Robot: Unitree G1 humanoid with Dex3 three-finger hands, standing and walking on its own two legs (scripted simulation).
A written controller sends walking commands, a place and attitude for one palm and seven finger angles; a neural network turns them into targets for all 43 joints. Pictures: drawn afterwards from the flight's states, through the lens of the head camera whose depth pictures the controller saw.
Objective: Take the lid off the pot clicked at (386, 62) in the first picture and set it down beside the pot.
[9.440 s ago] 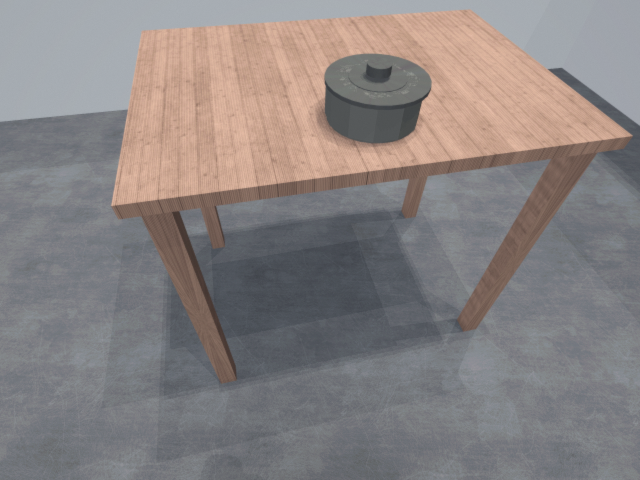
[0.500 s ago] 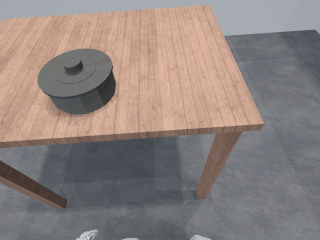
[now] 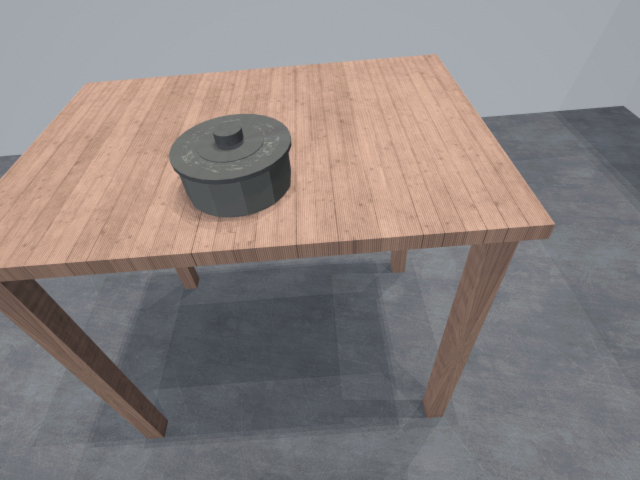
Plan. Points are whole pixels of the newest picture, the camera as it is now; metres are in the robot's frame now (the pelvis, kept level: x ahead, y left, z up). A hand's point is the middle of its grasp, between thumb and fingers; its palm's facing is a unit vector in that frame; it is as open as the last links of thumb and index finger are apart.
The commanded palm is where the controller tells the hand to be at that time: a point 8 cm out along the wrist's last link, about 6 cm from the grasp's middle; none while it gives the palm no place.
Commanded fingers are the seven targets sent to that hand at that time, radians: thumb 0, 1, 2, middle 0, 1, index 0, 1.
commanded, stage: come to a stop and stand still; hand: left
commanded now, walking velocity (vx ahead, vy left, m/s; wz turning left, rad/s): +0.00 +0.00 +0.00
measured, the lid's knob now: (228, 133) +0.57 +0.19 +0.17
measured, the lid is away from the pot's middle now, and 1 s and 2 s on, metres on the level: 0.00 0.00 0.00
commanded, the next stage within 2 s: look again from close up in 0.30 s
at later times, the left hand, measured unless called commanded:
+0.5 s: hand out of the picture +0.03 +0.19 -0.15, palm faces +0.03 -0.97 -0.23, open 7.3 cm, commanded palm none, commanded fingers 0.00 0.90 0.90 -0.20 -0.30 -0.20 -0.30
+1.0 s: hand out of the picture +0.06 +0.16 -0.15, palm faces +0.04 -0.97 -0.22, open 7.3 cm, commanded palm none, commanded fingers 0.00 0.90 0.90 -0.20 -0.30 -0.20 -0.30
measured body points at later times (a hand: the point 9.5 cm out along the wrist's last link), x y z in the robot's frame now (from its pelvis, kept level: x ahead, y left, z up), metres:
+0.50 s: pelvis +0.01 +0.01 +0.02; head +0.02 -0.01 +0.47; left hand +0.03 +0.24 -0.13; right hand -0.01 -0.21 -0.15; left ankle +0.01 +0.08 -0.72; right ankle +0.03 -0.09 -0.72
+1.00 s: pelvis +0.05 -0.01 +0.02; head +0.07 -0.02 +0.47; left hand +0.06 +0.22 -0.13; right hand +0.07 -0.24 -0.14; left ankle +0.01 +0.08 -0.72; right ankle +0.03 -0.09 -0.72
